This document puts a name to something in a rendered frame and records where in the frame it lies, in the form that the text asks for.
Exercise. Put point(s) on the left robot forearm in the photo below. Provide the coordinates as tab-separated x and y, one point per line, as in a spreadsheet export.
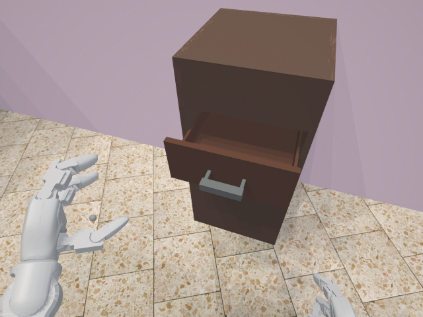
35	292

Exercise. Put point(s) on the drawer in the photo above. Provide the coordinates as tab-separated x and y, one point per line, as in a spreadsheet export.
234	149

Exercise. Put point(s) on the cabinet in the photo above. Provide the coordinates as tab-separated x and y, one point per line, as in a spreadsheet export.
270	68

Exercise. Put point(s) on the robot right hand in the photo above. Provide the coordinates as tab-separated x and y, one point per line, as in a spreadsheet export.
339	305

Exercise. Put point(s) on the robot left hand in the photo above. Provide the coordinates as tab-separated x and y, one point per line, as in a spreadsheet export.
41	238

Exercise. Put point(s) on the handle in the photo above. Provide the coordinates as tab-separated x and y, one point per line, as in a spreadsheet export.
218	188

